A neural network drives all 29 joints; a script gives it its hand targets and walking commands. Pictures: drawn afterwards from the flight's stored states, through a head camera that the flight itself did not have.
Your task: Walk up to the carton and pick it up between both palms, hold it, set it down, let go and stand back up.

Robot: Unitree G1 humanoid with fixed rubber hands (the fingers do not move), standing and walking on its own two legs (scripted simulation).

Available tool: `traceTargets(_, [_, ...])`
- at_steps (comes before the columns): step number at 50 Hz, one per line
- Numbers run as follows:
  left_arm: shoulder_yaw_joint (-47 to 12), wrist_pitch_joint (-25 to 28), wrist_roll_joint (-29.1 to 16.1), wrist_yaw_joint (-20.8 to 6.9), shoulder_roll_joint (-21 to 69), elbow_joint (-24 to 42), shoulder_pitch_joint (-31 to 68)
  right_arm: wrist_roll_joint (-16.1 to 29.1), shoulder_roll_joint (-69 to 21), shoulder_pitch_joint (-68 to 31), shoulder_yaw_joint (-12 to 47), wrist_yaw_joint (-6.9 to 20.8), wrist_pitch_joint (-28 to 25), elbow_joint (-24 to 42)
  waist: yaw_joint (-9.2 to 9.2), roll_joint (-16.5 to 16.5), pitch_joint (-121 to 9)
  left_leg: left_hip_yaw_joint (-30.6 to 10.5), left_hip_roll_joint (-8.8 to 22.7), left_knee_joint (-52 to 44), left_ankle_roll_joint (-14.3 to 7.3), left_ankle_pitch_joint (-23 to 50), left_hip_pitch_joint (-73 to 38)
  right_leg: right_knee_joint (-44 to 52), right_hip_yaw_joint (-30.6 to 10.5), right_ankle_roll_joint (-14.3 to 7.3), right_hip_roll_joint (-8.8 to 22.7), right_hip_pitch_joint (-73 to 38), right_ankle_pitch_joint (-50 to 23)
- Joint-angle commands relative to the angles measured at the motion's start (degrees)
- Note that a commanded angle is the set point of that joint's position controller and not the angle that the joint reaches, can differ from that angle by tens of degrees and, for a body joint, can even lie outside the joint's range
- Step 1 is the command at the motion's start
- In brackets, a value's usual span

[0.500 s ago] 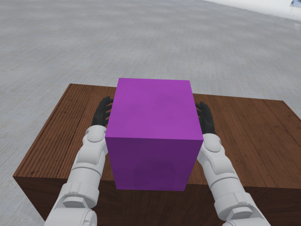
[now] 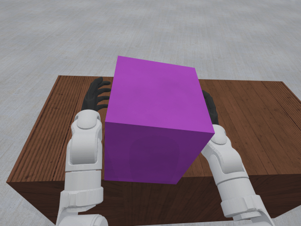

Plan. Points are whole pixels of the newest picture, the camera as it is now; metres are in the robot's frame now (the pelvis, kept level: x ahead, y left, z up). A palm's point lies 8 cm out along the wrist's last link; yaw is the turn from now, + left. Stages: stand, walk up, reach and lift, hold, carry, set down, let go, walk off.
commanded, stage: reach and lift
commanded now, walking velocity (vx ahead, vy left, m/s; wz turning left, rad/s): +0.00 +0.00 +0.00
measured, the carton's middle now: (149, 124) +0.36 -0.02 +0.10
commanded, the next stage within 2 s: hold in 0.96 s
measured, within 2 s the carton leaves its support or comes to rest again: neither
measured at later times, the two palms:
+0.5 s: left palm (80, 109) +0.35 +0.14 +0.18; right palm (208, 111) +0.33 -0.15 +0.17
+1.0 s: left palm (70, 103) +0.35 +0.16 +0.20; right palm (204, 101) +0.34 -0.13 +0.20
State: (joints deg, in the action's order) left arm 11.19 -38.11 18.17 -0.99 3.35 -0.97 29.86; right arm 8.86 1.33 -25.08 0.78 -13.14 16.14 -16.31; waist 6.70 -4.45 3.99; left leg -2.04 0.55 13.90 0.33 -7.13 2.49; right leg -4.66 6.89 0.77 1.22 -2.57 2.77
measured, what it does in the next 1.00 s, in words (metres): stands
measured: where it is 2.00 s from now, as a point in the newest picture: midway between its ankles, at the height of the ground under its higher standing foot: outside the picture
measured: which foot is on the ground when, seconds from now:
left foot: down 0.00-1.00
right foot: down 0.00-1.00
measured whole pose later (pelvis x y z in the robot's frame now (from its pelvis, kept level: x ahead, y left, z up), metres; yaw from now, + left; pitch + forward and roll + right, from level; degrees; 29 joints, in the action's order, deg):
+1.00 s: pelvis -0.03 -0.01 +0.00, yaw +1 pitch -5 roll -1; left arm 15.1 -46.3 19.6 -1.8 1.4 2.3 39.3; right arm 8.9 0.1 -37.8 -3.3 -12.0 22.2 -18.4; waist 5.0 -7.5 3.4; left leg -3.2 1.4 15.7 1.1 -5.4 5.8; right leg -7.4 7.9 -0.3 0.4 0.9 2.0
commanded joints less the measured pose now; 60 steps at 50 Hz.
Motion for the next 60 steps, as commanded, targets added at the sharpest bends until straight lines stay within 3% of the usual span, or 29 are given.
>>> traceTargets(1, [-28.79, 3.78, -9.94, -6.63, 24.09, 13.19, 26.13, 4.7, -19.12, -37.9, 19.69, 3.35, -5.24, 25.53, -0.2, 4.09, -31.63, 1.2, -2.92, 3.17, 1.91, 26.46, -9.17, -4.68, -0.28, 0.55, -5.44, -11.64, -24.05])
traceTargets(3, [-29.73, 3.57, -10.42, -6.01, 24.39, 14.51, 26.44, 4.87, -19.76, -37.55, 20.95, 3.12, -5.08, 25.81, -0.13, 4.32, -32.83, 1.69, -2.93, 3.44, 2.51, 27.41, -10.4, -4.83, -0.63, 0.24, -5.57, -10.52, -23.97])
traceTargets(6, [-29.91, 2.44, -10.28, -5.9, 22.62, 15.13, 27.71, 4.57, -19.41, -35.95, 20.52, 3.35, -3.46, 23.34, 0.02, 4.43, -29.08, 1.99, -2.84, 1.29, 2.21, 21.72, -8.09, -4.12, -0.48, 0.49, -5.29, -10.17, -18.95])
traceTargets(10, [-24.17, -1.31, -7.57, -6.17, 20.77, 8.87, 26.04, 3.42, -16.66, -35.64, 15.75, 3.16, -0.58, 16.18, -0.81, 4.42, -20.4, 2.74, -2.47, -0.77, 2.04, 11.74, -4.87, -2.72, 0.05, 0.85, -4.54, -8.46, -8.93])
traceTargets(12, [-23.4, -2.97, -6.91, -6.61, 20.66, 8.5, 26.23, 3.88, -16.86, -36.22, 14.34, 3.15, 0.53, 13.84, -1.15, 6.5, -18.78, 2.93, -2.71, -1.92, 1.69, 7.65, -1.97, -2.47, -0.4, 0.49, -3.95, -7.92, -5.07])
traceTargets(15, [-22.47, -4.14, -6.99, -6.85, 20.73, 10.15, 29.71, 3.38, -17.66, -40.69, 13.09, 3.37, 0.84, 14.37, -0.92, 6.1, -21.42, 3.34, -2.97, -2.08, 2.01, 8.25, -2.52, -3.29, -0.11, 0.59, -3.63, -8.95, -6.9])
traceTargets(21, [-25.82, -2.66, -9.68, -5.75, 21.52, 14.25, 35.41, 3.62, -19.59, -48.57, 13.55, 3.38, -0.35, 21.93, -0.96, 6.36, -33.16, 3.59, -3.68, 0.57, 1.27, 13.91, -3.26, -5.05, 0.25, 1.33, -4.44, -11.43, -11.59])
traceTargets(23, [-25.62, -2.35, -9.58, -5.85, 21.39, 14.2, 37.12, 2.36, -20.44, -47.06, 13.13, 3.22, 0.24, 19.15, 0.0, 4.91, -32.75, 2.93, -3.57, 1.04, 1.25, 13.93, -4.75, -4.69, 0.47, 1.23, -4.42, -10.02, -11.55])
traceTargets(24, [-24.24, -2.55, -8.69, -6.01, 21.19, 12.55, 36.07, 1.96, -20.06, -46.43, 12.9, 3.04, 0.6, 17.85, -0.52, 4.43, -30.61, 2.83, -3.54, 0.93, 0.77, 12.43, -3.72, -4.65, 0.48, 1.48, -4.17, -10.14, -10.63])
traceTargets(27, [-20.47, -4.98, -6.49, -7.63, 20.36, 7.21, 33.82, 1.65, -18.09, -43.01, 10.35, 2.32, 2.61, 11.79, 0.36, 4.68, -22.1, 3.06, -3.3, -0.96, 0.84, 6.25, -0.4, -3.35, 0.72, 1.39, -4.19, -9.52, -4.3])
traceTargets(31, [-17.39, -7.43, -5.6, -8.41, 19.27, 4.07, 33.17, 2.29, -16.73, -45.46, 9.17, 2.03, 4.2, 10.08, -0.52, 4.54, -18.27, 3.18, -3.24, -2.91, 1.0, 1.09, 2.96, -3.47, 0.39, 1.39, -3.67, -9.32, 0.62])
traceTargets(39, [-20.77, -4.65, -7.53, -7.06, 21.4, 10.25, 41.63, 2.55, -19.95, -51.57, 9.48, 2.42, 2.24, 12.54, -0.69, 6.13, -27.32, 3.29, -3.36, 0.28, 1.4, 8.4, -0.32, -4.52, 1.09, 0.72, -4.6, -7.52, -3.3])
traceTargets(41, [-21.77, -4.29, -7.2, -6.79, 21.7, 10.11, 40.67, 2.5, -20.21, -51.02, 10.43, 2.56, 2.09, 12.81, -1.04, 7.75, -29.52, 3.18, -3.05, 0.98, 1.33, 10.68, -0.4, -4.83, 1.11, 0.52, -4.48, -7.86, -4.65])
traceTargets(50, [-20.64, -6.28, -6.39, -7.43, 20.67, 9.08, 38.06, 2.93, -19.22, -49.33, 10.67, 2.12, 3.3, 13.68, -1.01, 5.98, -26.65, 2.83, -3.18, 0.26, 1.55, 9.41, -0.6, -5.06, 1.06, 1.07, -4.39, -8.77, -4.62])
traceTargets(51, [-20.5, -6.25, -7.03, -7.52, 21.3, 9.91, 37.75, 3.45, -19.15, -49.64, 10.6, 2.14, 3.35, 14.64, -0.29, 7.11, -26.96, 2.76, -3.18, 0.32, 1.74, 8.83, -0.25, -4.73, 0.81, 0.66, -4.16, -8.91, -4.5])
traceTargets(55, [-22.07, -6.91, -7.47, -7.75, 21.25, 12.59, 37.68, 4.95, -18.76, -48.45, 11.71, 1.72, 4.22, 14.14, 0.06, 7.54, -28.57, 2.42, -3.38, 1.04, 2.39, 14.33, -2.61, -4.98, 0.58, 0.91, -4.74, -9.26, -9.43])
traceTargets(59, [-21.91, -7.86, -7.2, -8.33, 22.02, 12.83, 36.91, 5.96, -19.29, -48.5, 13.3, 1.45, 5.01, 15.49, -1.39, 7.5, -27.33, 2.17, -3.42, 1.34, 2.21, 17.13, -3.01, -4.94, 0.41, 1.23, -4.43, -10.8, -11.31])
traceTargets(60, [-21.71, -7.91, -7.07, -8.56, 21.81, 12.39, 36.18, 6.04, -19.06, -48.19, 13.08, 1.21, 5.04, 16.16, -0.42, 7.0, -26.94, 2.19, -3.29, 1.06, 2.02, 16.07, -3.08, -4.64, 0.07, 1.0, -4.19, -10.81, -10.71])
